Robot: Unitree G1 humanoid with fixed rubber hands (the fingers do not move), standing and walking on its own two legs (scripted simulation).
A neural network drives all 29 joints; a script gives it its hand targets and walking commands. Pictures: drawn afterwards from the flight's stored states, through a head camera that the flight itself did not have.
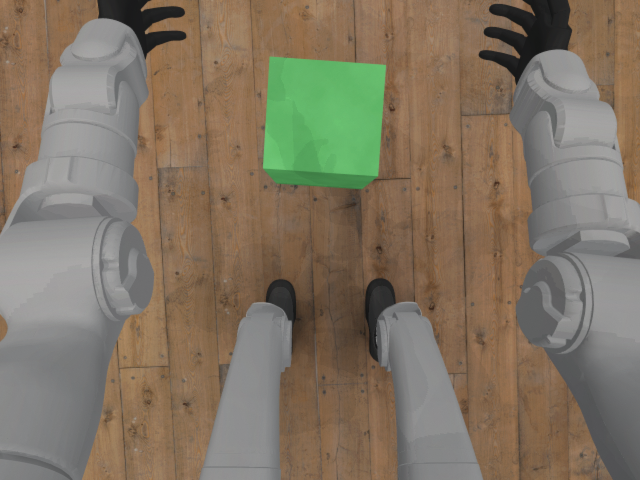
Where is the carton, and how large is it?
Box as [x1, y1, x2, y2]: [263, 57, 385, 188]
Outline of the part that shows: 270,57 263,168 276,183 349,188 362,188 376,177 378,170 385,65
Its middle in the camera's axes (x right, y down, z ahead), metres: +0.01 -0.23 +0.83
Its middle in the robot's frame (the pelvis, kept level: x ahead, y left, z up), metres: +0.56 +0.01 -0.53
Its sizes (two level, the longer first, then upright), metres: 0.210 0.200 0.250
